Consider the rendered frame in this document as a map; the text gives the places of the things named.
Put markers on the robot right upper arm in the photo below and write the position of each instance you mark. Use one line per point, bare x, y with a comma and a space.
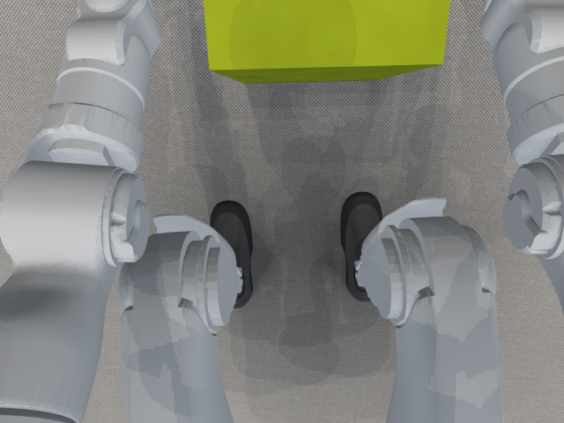
533, 215

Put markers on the robot right shin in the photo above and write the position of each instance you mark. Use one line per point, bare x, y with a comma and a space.
420, 208

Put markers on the robot left upper arm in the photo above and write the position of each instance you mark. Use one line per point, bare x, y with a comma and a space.
68, 228

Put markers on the robot left forearm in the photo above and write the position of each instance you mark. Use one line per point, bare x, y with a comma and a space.
101, 90

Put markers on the right robot thigh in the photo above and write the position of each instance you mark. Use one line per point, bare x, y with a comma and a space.
448, 369

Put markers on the carton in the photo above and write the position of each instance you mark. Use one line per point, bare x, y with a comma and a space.
289, 41

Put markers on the robot right forearm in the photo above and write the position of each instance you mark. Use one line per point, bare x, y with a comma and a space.
527, 40

